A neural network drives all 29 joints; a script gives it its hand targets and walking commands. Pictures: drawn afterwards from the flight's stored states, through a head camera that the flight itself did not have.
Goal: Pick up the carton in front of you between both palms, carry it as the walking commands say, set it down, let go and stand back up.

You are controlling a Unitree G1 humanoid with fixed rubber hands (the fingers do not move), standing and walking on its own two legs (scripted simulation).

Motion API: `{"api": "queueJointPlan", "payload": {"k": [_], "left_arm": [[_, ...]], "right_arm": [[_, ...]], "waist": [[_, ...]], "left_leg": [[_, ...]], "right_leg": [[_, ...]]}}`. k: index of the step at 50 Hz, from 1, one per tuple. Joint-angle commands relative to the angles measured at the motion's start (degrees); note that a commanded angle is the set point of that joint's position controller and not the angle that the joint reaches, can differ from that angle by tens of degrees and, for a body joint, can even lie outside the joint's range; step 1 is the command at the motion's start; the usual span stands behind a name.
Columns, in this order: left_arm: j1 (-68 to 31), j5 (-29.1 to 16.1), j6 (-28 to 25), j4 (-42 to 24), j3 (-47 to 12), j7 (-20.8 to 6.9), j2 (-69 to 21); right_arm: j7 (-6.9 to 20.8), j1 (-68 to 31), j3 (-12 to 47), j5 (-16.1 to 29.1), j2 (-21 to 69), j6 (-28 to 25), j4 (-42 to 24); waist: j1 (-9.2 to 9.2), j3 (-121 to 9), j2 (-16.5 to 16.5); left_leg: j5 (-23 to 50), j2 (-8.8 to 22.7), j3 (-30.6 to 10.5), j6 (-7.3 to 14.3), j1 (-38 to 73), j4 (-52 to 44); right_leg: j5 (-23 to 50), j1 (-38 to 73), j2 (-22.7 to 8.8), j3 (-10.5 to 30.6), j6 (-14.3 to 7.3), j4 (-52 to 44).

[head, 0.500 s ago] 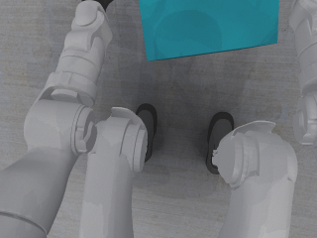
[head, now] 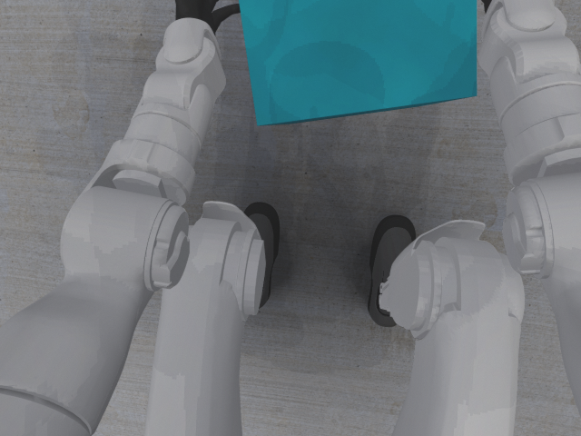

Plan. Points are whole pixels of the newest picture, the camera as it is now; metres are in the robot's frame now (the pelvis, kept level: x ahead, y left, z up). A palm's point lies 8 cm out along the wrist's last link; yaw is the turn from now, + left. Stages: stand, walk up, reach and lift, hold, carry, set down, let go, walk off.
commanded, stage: reach and lift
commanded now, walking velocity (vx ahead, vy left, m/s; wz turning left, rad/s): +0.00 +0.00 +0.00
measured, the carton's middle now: (348, 31) +0.52 -0.03 -0.25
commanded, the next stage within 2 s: none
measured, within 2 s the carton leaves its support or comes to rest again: leaves its support in 0.28 s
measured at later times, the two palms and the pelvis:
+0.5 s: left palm (185, 1) +0.51 +0.12 -0.10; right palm out of the picture +0.53 -0.18 -0.11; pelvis +0.00 +0.00 +0.00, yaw -3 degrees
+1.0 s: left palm out of the picture +0.49 +0.11 +0.08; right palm out of the picture +0.48 -0.19 +0.07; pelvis +0.02 +0.01 +0.13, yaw -5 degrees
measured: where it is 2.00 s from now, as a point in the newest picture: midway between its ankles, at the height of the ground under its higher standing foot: (319, 281)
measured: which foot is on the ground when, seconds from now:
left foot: down 0.00-1.00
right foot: down 0.00-1.00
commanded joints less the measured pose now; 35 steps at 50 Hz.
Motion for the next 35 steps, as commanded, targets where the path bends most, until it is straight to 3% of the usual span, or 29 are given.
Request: {"api": "queueJointPlan", "payload": {"k": [1,4,7,11,16,20,21,23,26,31,33,35], "left_arm": [[-10.46,2.29,-1.22,-3.85,1.34,-0.02,-6.14],[-19.85,4.39,-0.67,-5.51,-1.68,-4.13,-25.28],[-26.94,7.44,1.84,-7.77,-1.59,-9.03,-40.2],[-29.2,8.37,3.98,-11.24,-1.55,-12.47,-48.08],[-29.04,4.9,6.1,-17.12,-5.86,-13.66,-57.74],[-29.31,3.8,9.18,-25.96,-10.25,-14.55,-62.51],[-30.86,4.16,9.79,-28.6,-11.62,-14.8,-62.69],[-30.45,5.26,11.87,-33.69,-13.7,-15.52,-63.82],[-28.46,8.06,14.67,-36.25,-14.03,-16.29,-64.21],[-20.96,17.21,18.56,-26.78,-4.86,-17.12,-65.18],[-20.38,19.41,19.15,-25.0,-2.4,-17.71,-65.84],[-20.45,20.23,19.65,-23.81,-1.59,-18.38,-67.42]], "right_arm": [[0.3,-15.55,0.75,-1.05,4.39,-1.18,-3.66],[4.01,-23.3,5.22,-1.11,25.8,-0.7,-5.61],[8.53,-26.46,5.51,-3.89,42.19,1.28,-6.96],[10.79,-25.51,4.76,-4.97,52.07,3.33,-9.92],[10.98,-27.56,8.05,-2.29,60.4,4.43,-21.36],[10.5,-24.86,9.73,-3.86,66.69,7.6,-30.65],[10.54,-23.22,9.59,-4.65,69.25,8.53,-32.16],[11.24,-19.53,9.01,-6.78,72.02,11.02,-33.4],[11.89,-15.16,7.59,-8.79,76.59,14.65,-32.95],[13.75,-11.52,-0.52,-14.59,77.99,17.99,-23.6],[14.23,-10.71,-3.81,-17.07,77.53,18.44,-21.29],[14.42,-9.69,-7.28,-19.69,76.41,18.6,-19.73]], "waist": [[0.25,-60.24,-6.04],[0.7,-60.41,-6.31],[-0.76,-58.85,-6.83],[-0.65,-62.06,-7.72],[-0.73,-78.46,-8.17],[-2.04,-89.93,-10.68],[-2.48,-91.75,-10.78],[-2.22,-92.61,-9.56],[-1.02,-90.84,-8.75],[1.8,-73.08,-7.8],[1.28,-71.64,-7.52],[-0.41,-71.63,-6.01]], "left_leg": [[13.18,-2.39,3.05,-0.46,31.07,-7.9],[13.8,-3.79,3.2,0.13,29.26,-7.06],[12.5,-5.36,4.12,0.2,27.12,-5.56],[13.15,-5.86,5.61,0.4,26.7,-4.26],[18.93,-6.37,6.91,0.34,32.26,-3.28],[18.75,-6.95,7.28,0.05,31.26,-4.83],[16.74,-7.06,7.32,0.39,32.76,-5.54],[16.18,-7.14,7.26,0.2,31.61,-7.99],[11.89,-7.41,7.51,0.63,30.91,-11.32],[2.69,-7.44,6.43,1.44,28.52,-18.15],[1.53,-7.49,6.21,1.59,28.45,-20.16],[1.05,-7.56,5.56,1.41,29.42,-22.82]], "right_leg": [[10.5,32.37,2.0,-0.1,0.07,-10.99],[12.17,32.27,3.47,-0.08,-0.16,-10.65],[12.38,31.3,4.83,-1.1,-0.44,-9.93],[13.82,33.41,5.81,-2.34,-0.4,-9.03],[20.81,42.82,6.75,-4.1,0.0,-7.89],[24.98,54.15,7.55,-4.97,0.33,-8.93],[21.49,52.94,7.92,-5.42,0.35,-10.24],[23.22,54.9,8.46,-5.08,0.55,-11.74],[17.88,52.12,9.09,-5.13,0.94,-15.13],[3.2,39.75,9.45,-4.99,0.84,-22.62],[1.45,40.15,9.57,-4.71,0.54,-24.94],[1.71,41.24,9.64,-5.0,0.05,-26.76]]}}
